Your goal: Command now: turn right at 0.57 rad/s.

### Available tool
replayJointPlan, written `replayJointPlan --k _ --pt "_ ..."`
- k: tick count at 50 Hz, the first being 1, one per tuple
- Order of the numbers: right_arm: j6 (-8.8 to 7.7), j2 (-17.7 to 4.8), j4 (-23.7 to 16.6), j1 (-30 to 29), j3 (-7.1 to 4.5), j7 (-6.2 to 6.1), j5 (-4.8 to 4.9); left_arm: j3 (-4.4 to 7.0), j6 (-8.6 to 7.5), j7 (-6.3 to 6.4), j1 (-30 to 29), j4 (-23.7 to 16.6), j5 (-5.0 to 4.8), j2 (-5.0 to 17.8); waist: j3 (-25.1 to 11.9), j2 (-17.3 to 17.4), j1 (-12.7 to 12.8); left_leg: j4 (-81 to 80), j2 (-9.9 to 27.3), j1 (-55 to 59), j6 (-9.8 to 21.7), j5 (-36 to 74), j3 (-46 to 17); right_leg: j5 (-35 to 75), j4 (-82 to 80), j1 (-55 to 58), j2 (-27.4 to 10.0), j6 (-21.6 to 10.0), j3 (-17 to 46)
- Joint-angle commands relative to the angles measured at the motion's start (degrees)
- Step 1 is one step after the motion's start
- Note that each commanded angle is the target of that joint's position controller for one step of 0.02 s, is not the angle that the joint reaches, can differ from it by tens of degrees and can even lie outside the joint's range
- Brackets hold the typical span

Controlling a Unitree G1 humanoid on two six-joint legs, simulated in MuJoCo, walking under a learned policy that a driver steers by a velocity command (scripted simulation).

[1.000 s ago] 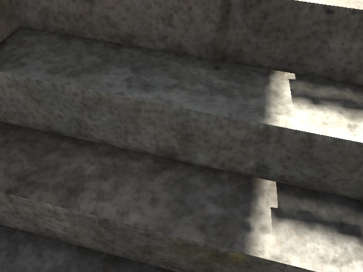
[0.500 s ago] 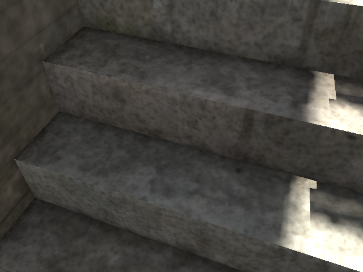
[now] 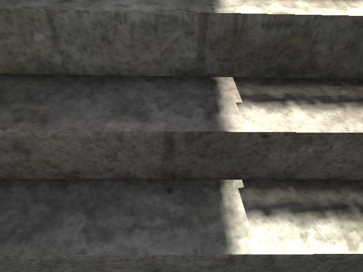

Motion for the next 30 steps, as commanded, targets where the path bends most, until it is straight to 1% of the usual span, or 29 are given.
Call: replayJointPlan --k 1,2,3,5,6,7,8,9,10,11,12,13,14,15,16,17,18,19,20,21,22,23,24,25,26,27,28,29,30 --pt "-2.35 -3.4 -7.87 -8.13 0.69 0.28 1.01 -0.24 -0.59 -0.75 -2.29 -1.57 1.13 1.85 -1.74 6.67 1.76 -12.59 12.35 10.37 10.19 2.68 -12.09 2.87 -1.45 -6.68 -3.76 3.21 -3.3" --pt "-2.54 -5.6 -8.23 -8.57 -0.15 0.51 0.87 -0.67 -0.66 -1.34 -2.73 -1.29 1.54 1.99 -1.25 8.19 2.02 -13.69 12.91 8.97 11.36 5.06 -10.89 2.93 -1.45 -4.37 -4.53 3.32 -6.0" --pt "-2.77 -6.58 -8.18 -7.82 -0.66 0.68 0.55 -0.8 -1.02 -1.43 -3.03 -1.06 1.48 2.33 -0.85 7.5 1.51 -14.13 13.67 10.02 11.99 5.79 -9.72 1.92 -4.13 -4.42 -5.35 3.21 -6.89" --pt "-2.59 -5.6 -6.98 -5.34 -0.53 0.98 0.13 -1.62 -1.33 -0.95 -5.0 -1.34 1.56 1.49 1.17 4.89 0.59 -14.33 15.26 13.34 11.25 3.74 -9.34 2.15 -18.58 -4.42 -9.21 2.25 -6.12" --pt "-2.37 -5.18 -6.54 -5.24 -0.41 1.26 0.62 -2.32 -1.27 -1.02 -6.06 -1.71 2.27 0.4 1.24 5.2 0.72 -14.13 15.12 13.72 10.2 1.12 -8.51 -0.78 -28.12 -1.86 -11.19 2.02 -8.04" --pt "-2.04 -5.72 -6.45 -5.96 -0.65 1.43 1.29 -2.79 -1.26 -1.36 -6.56 -2.21 2.88 -0.25 1.17 6.16 0.98 -13.19 13.89 12.98 9.3 -1.59 -7.26 -7.17 -37.74 2.69 -11.51 2.06 -10.99" --pt "-2.91 -7.54 -6.25 -6.78 -1.6 1.04 1.41 -3.08 -1.03 -2.74 -6.2 -2.38 3.27 -1.66 1.96 8.14 1.48 -12.2 14.2 9.17 8.79 1.11 -6.19 -8.7 -40.34 10.89 -12.08 1.73 -13.45" --pt "-3.12 -8.26 -5.78 -8.63 -1.6 1.01 0.89 -3.04 -0.69 -2.94 -1.42 -1.89 3.2 -0.87 0.94 8.85 3.82 -10.73 16.05 7.75 9.85 2.85 -8.25 -3.13 -43.1 15.34 -12.2 0.23 -11.72" --pt "-3.62 -5.75 -5.61 -12.52 -0.52 1.79 0.53 -3.05 -0.58 -3.2 2.1 -1.42 2.56 -0.97 1.51 7.08 6.56 -8.46 16.71 5.12 9.37 3.42 -8.52 5.68 -50.31 20.56 -13.03 -0.75 -10.54" --pt "-4.05 -1.89 -4.78 -15.66 1.1 3.19 1.04 -2.87 -1.11 -3.66 5.07 -0.21 1.45 -1.59 2.41 5.06 9.77 -4.89 15.51 1.32 7.73 4.37 -6.94 12.61 -62.21 27.99 -12.63 -0.83 -11.53" --pt "-4.12 1.23 -1.73 -9.89 1.75 4.71 2.42 -2.49 -2.01 -3.94 6.29 1.3 0.45 -1.26 1.99 3.95 8.54 -1.09 12.71 2.55 5.36 5.96 -5.08 14.77 -73.84 33.27 -9.5 -0.87 -15.26" --pt "-3.76 0.3 2.23 -0.9 0.83 5.75 1.92 -2.2 -2.98 -3.24 4.83 0.41 0.81 0.03 0.55 5.42 4.41 2.92 11.02 3.92 2.7 7.33 -2.88 22.55 -73.73 37.48 -9.85 -3.84 -13.52" --pt "-3.83 0.12 4.29 12.12 -0.2 4.82 0.52 -2.07 -3.54 -2.75 -2.25 -2.79 0.17 4.47 -5.03 -0.79 -4.31 4.14 7.08 4.69 -1.65 0.19 -2.0 40.07 -69.71 42.31 -13.36 -10.8 -6.74" --pt "-4.22 -1.79 5.13 10.28 -0.07 4.28 0.61 -2.29 -3.34 -3.21 -7.08 -3.86 -0.39 2.42 -3.68 0.28 -2.87 3.12 5.66 7.38 -4.18 1.74 -1.96 29.83 -69.13 36.44 -14.16 -12.28 -6.52" --pt "-3.92 -3.43 3.76 1.85 -0.27 4.2 0.01 -2.15 -2.67 -3.7 -4.88 -2.21 0.26 0.53 -0.17 2.15 0.48 4.15 5.27 9.19 -3.42 3.93 -1.07 19.3 -69.03 29.56 -12.76 -10.94 -8.97" --pt "-3.49 -3.61 3.04 -1.51 -0.4 4.05 0.28 -2.0 -2.49 -3.92 -3.25 -1.36 0.46 0.25 0.89 2.41 2.05 4.18 5.5 7.98 -2.2 5.03 -1.14 15.36 -69.43 28.97 -12.52 -10.5 -9.62" --pt "-3.19 -4.85 2.77 -2.36 -1.17 3.4 0.68 -1.42 -2.13 -3.41 -2.68 -1.97 0.68 1.48 0.63 1.7 2.81 4.5 5.67 5.1 -0.88 3.84 -1.59 12.77 -69.96 31.64 -12.33 -10.89 -9.56" --pt "-3.4 -5.27 0.72 -4.88 -1.43 2.38 0.89 -0.43 -1.86 -2.05 -3.12 -3.02 0.99 4.0 -0.29 0.83 3.66 6.09 5.21 1.65 -0.38 2.76 -1.57 11.53 -71.62 34.52 -13.18 -12.18 -7.61" --pt "-3.77 -5.03 -0.8 -6.67 -1.42 1.52 0.97 0.06 -1.76 -0.61 -3.02 -3.76 1.07 5.38 -1.54 0.07 4.14 8.09 4.71 -1.39 -0.36 2.59 -1.84 10.96 -73.51 37.46 -14.49 -13.82 -5.51" --pt "-4.09 -4.4 -1.75 -7.13 -1.29 0.94 1.29 0.45 -1.79 0.56 -1.63 -3.98 1.06 6.0 -2.38 -1.29 4.76 10.64 4.46 -5.17 -0.41 1.7 -2.69 10.48 -75.14 40.92 -15.98 -15.58 -3.43" --pt "-4.33 -4.17 -1.94 -6.59 -1.17 0.62 1.74 0.78 -1.85 1.48 0.23 -3.89 1.24 6.16 -2.21 -2.51 5.57 13.47 3.96 -10.68 -0.55 -0.31 -3.52 10.3 -76.93 44.92 -18.35 -17.72 -0.62" --pt "-4.5 -4.07 -1.78 -5.74 -1.18 0.59 1.99 0.95 -1.84 2.07 2.26 -3.52 1.32 6.0 -1.48 -3.09 6.34 17.28 3.37 -15.75 -0.54 -3.39 -4.59 11.42 -79.13 48.06 -21.61 -20.03 2.06" --pt "-4.42 -4.36 -1.23 -3.66 -1.3 0.5 1.65 1.2 -2.04 2.54 2.01 -3.58 1.42 6.04 -0.34 -4.51 6.42 25.8 3.28 -18.31 -0.84 -8.43 -6.47 13.2 -80.99 47.38 -25.85 -22.56 4.3" --pt "-3.98 -4.89 -1.17 -3.76 -1.36 0.32 0.9 1.46 -2.6 3.09 3.65 -3.43 1.62 5.88 0.09 -6.93 8.35 43.04 3.09 -22.65 -1.37 -16.99 -10.52 18.34 -83.27 46.27 -30.04 -25.56 6.77" --pt "-3.5 -4.67 -0.65 -3.9 -1.47 0.35 0.63 1.54 -2.9 3.45 4.92 -2.85 1.96 6.17 -0.33 -7.08 8.36 62.25 2.93 -27.26 -1.27 -20.23 -14.69 21.24 -83.52 44.66 -31.07 -26.65 6.56" --pt "-3.28 -4.07 -0.52 -3.89 -1.73 0.67 1.43 0.75 -2.64 3.41 2.29 -3.47 2.97 4.18 0.38 -1.33 6.89 68.12 2.54 -28.97 -0.16 -17.23 -17.17 17.15 -83.93 42.72 -28.48 -23.22 -0.02" --pt "-2.59 -4.26 -0.59 -3.53 -1.68 1.29 1.75 -0.87 -1.31 2.95 -1.89 -3.84 3.31 1.01 0.02 0.55 5.63 66.64 0.85 -29.31 0.92 -14.68 -15.43 13.34 -84.27 40.55 -25.01 -20.95 -5.49" --pt "-2.09 -4.2 -2.25 -4.83 -1.53 1.39 1.71 -1.64 -0.43 2.65 -3.29 -3.72 3.13 -0.82 0.24 2.77 4.72 58.86 1.35 -31.68 1.09 -14.46 -16.39 9.14 -83.63 42.86 -23.85 -18.93 -7.03" --pt "-1.7 -3.38 -2.79 -4.15 -1.09 2.06 1.23 -1.56 -0.2 2.65 -5.32 -4.37 2.47 0.37 -0.14 3.22 3.83 50.48 2.88 -28.7 0.62 -16.57 -14.62 7.44 -84.91 42.68 -23.49 -17.1 -9.67"
Keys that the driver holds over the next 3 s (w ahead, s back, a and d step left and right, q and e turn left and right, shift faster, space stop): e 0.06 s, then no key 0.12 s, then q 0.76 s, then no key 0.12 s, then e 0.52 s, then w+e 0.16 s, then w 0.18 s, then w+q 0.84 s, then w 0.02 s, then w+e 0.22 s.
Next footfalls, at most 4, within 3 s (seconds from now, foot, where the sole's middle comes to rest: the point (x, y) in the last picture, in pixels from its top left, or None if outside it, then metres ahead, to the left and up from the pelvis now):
0.24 right None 0.06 -0.15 -0.77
0.72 left None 0.07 0.10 -0.77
1.18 right None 0.09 -0.11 -0.77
2.08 right None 0.28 -0.15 -0.56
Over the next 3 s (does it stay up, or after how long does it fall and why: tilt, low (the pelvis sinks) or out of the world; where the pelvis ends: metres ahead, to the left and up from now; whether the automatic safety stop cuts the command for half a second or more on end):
stays up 0.57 0.05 0.42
